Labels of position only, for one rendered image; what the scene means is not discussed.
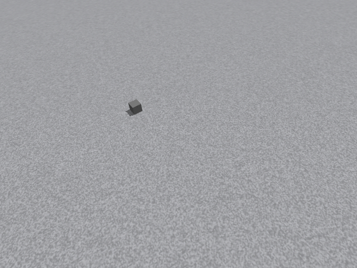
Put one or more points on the cube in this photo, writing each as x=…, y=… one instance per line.
x=135, y=106

